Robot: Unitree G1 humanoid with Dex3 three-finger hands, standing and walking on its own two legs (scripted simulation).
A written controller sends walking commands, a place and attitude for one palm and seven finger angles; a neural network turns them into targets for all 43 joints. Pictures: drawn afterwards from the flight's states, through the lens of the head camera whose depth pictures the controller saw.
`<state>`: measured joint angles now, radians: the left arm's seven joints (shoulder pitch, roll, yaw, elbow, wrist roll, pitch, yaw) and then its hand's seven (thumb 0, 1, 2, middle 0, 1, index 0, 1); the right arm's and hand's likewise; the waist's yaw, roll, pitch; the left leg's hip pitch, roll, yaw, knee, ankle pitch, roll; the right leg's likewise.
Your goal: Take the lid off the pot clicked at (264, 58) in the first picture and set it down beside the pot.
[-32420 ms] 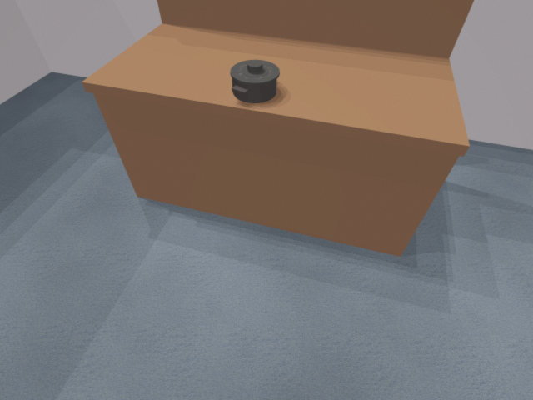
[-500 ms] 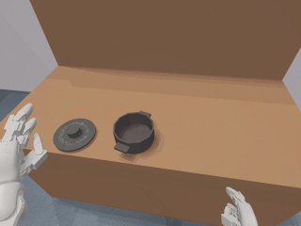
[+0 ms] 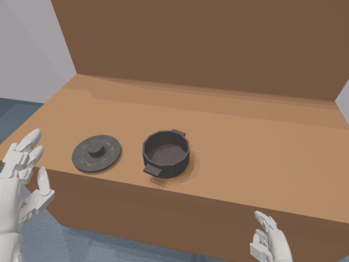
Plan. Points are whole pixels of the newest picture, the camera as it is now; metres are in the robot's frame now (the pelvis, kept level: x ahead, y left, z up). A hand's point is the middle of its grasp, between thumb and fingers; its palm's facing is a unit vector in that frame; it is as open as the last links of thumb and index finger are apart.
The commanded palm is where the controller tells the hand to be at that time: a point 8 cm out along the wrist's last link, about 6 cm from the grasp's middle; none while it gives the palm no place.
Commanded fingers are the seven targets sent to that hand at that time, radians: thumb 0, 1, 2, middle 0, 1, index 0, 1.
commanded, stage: step back with the hand held close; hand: left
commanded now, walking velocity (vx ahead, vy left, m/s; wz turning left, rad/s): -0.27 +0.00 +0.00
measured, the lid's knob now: (95, 148) +0.48 +0.35 -0.08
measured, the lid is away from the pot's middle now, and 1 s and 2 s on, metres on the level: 0.25 0.25 0.25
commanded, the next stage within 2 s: stop stepping back and stand still in 1.76 s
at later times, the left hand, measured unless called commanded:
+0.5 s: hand (32, 209) +0.15 +0.26 +0.15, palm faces +0.24 -0.81 -0.54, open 7.4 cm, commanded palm +0.09 +0.30 +0.17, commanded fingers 0.00 0.90 0.90 -0.20 -0.30 -0.20 -0.30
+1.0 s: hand (21, 230) +0.11 +0.25 +0.15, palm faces +0.24 -0.84 -0.48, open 7.4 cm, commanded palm +0.05 +0.30 +0.17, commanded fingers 0.00 0.90 0.90 -0.20 -0.30 -0.20 -0.30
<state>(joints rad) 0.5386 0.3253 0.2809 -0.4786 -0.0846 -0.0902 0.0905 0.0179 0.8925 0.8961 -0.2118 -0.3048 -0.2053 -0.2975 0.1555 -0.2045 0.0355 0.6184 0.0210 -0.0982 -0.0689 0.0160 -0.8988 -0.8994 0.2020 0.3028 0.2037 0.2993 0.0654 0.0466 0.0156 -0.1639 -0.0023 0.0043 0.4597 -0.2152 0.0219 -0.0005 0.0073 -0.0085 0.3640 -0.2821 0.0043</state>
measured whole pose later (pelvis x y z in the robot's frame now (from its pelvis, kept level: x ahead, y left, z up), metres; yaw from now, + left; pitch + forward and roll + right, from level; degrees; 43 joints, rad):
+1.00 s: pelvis -0.09 +0.03 -0.02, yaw -1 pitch +0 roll -4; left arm 0.62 0.44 0.41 -0.69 -0.06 -0.24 0.09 0.02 0.89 0.90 -0.21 -0.30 -0.21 -0.30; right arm 0.17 -0.17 0.01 0.52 0.02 -0.11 -0.04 0.01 -0.90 -0.90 0.20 0.30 0.21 0.30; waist 0.00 0.01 0.11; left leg -0.49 0.04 0.02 0.63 -0.17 0.05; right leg -0.28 0.02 -0.06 0.55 -0.27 0.02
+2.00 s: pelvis -0.22 +0.01 -0.02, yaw -4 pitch +0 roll -2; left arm 0.66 0.45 0.43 -0.69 -0.05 -0.18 0.10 0.02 0.89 0.90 -0.21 -0.30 -0.21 -0.30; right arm 0.20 -0.12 -0.01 0.56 0.01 -0.12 0.01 0.01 -0.90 -0.90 0.20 0.30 0.21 0.30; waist -0.03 -0.05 0.08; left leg -0.38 0.10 0.06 0.64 -0.26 -0.02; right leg -0.29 0.02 -0.03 0.55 -0.26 0.02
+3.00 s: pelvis -0.24 +0.01 -0.01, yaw +1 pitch -1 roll -1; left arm 0.29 0.19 0.03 0.94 0.02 0.05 0.02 0.00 0.98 0.89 -0.21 -0.30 -0.20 -0.30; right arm 0.25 -0.17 -0.02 0.93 -0.01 0.00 -0.02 0.01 -0.90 -0.90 0.20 0.30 0.20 0.30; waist 0.00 -0.08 0.07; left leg -0.27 -0.02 -0.05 0.58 -0.29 0.02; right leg -0.26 -0.01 -0.05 0.52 -0.24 0.00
